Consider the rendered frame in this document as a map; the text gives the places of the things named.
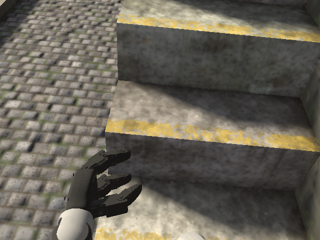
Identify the left robot forearm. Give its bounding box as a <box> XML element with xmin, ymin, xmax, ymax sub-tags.
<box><xmin>49</xmin><ymin>208</ymin><xmax>95</xmax><ymax>240</ymax></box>

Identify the robot left hand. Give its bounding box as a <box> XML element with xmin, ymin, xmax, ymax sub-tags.
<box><xmin>64</xmin><ymin>149</ymin><xmax>142</xmax><ymax>220</ymax></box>

